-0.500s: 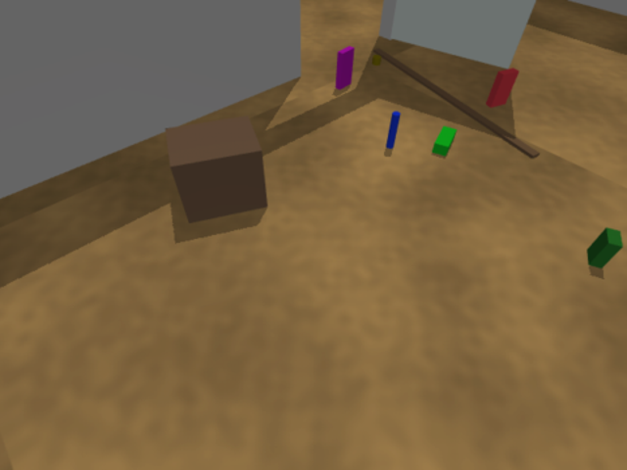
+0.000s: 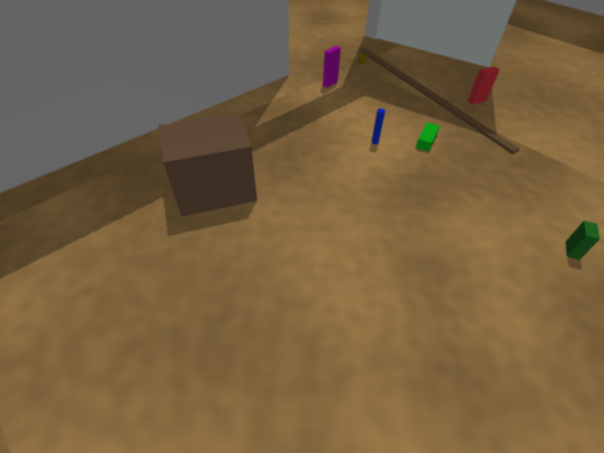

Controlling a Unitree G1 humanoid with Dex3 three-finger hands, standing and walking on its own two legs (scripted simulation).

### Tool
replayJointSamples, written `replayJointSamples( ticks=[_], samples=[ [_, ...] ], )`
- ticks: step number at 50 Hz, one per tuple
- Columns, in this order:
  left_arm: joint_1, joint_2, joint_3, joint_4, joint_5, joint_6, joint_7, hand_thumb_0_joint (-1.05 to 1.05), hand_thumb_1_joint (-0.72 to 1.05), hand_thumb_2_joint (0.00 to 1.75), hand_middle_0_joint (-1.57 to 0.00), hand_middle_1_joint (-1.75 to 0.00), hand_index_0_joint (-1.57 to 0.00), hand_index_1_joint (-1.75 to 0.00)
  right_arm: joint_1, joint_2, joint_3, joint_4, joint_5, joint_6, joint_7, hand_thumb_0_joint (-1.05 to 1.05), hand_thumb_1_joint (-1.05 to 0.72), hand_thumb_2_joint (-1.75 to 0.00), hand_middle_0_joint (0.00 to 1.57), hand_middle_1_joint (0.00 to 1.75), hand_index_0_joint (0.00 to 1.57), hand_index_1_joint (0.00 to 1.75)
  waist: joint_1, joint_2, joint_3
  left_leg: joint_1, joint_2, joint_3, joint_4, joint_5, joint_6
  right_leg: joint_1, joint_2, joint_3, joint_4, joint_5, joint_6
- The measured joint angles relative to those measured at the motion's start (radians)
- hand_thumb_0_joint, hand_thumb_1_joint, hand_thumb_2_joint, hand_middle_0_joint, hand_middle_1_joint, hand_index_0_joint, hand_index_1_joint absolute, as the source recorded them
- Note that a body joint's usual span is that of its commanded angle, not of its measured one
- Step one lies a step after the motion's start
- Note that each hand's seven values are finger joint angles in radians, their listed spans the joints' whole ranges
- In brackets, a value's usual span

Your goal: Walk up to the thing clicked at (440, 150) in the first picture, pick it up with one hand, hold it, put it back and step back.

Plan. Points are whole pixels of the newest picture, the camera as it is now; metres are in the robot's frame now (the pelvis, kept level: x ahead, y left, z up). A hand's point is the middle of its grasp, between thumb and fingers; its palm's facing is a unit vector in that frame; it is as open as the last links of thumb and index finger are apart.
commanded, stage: stand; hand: left
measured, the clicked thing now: (427, 136) +1.89 -0.67 -0.75
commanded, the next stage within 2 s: walk up in 0.62 s
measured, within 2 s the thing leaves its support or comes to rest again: neither
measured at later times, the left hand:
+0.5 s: hand out of the picture +0.08 +0.25 -0.16, palm faces -0.04 -0.94 -0.34, open 7.4 cm
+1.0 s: hand (177, 368) +0.28 +0.21 -0.11, palm faces -0.24 -0.81 -0.53, open 7.4 cm
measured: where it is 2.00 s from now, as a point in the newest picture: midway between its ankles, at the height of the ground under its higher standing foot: (365, 338)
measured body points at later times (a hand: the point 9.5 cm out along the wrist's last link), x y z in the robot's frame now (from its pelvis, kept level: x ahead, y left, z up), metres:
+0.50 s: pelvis +0.00 +0.00 +0.00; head +0.01 +0.00 +0.45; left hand +0.08 +0.30 -0.13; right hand +0.08 -0.30 -0.13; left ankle +0.00 +0.13 -0.75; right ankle +0.00 -0.12 -0.75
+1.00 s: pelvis +0.08 -0.07 -0.04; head +0.03 -0.12 +0.40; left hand +0.29 +0.25 -0.08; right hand +0.07 -0.44 -0.16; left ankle +0.00 +0.13 -0.74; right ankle +0.12 -0.22 -0.75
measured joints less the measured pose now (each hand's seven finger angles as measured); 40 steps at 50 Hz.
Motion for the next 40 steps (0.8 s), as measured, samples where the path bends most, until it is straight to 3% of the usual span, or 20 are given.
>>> replayJointSamples(
  ticks=[31,35,37,40],
  samples=[
    [0.011,0.004,0.004,-0.001,0.001,0.002,-0.001,0.0,0.91,0.9,-0.21,-0.3,-0.2,-0.29,0.012,-0.002,0.001,-0.002,-0.001,0.0,0.0,0.0,-0.91,-0.9,0.2,0.3,0.2,0.3,0.001,-0.001,-0.004,0.01,-0.002,0.001,-0.012,0.007,0.001,0.008,-0.002,0.001,-0.007,0.005,0.001],
    [0.092,0.022,0.04,-0.052,0.005,0.013,-0.057,0.0,0.9,0.9,-0.21,-0.3,-0.2,-0.29,0.021,-0.026,-0.046,-0.088,-0.027,-0.025,0.055,0.0,-0.9,-0.9,0.2,0.3,0.2,0.3,0.007,-0.003,-0.04,-0.037,0.004,0.084,0.095,-0.159,0.043,-0.096,-0.001,0.063,0.147,-0.118,-0.014],
    [0.109,0.03,0.051,-0.043,0.012,0.032,-0.071,0.0,0.9,0.9,-0.21,-0.3,-0.2,-0.29,0.028,-0.051,-0.066,-0.139,-0.028,-0.046,0.065,0.0,-0.9,-0.9,0.2,0.3,0.21,0.3,-0.01,0.02,-0.059,-0.036,0.024,0.128,0.081,-0.084,0.041,-0.2,-0.014,0.03,0.323,-0.195,-0.019],
    [0.106,0.06,0.062,-0.052,0.013,0.038,-0.088,0.01,0.9,0.9,-0.21,-0.3,-0.2,-0.3,0.05,-0.081,-0.086,-0.169,-0.031,-0.056,0.065,0.0,-0.9,-0.9,0.2,0.3,0.21,0.3,-0.024,0.039,-0.068,0.008,0.045,0.178,0.055,-0.085,0.016,-0.32,-0.06,-0.011,0.504,-0.212,-0.014]
  ],
)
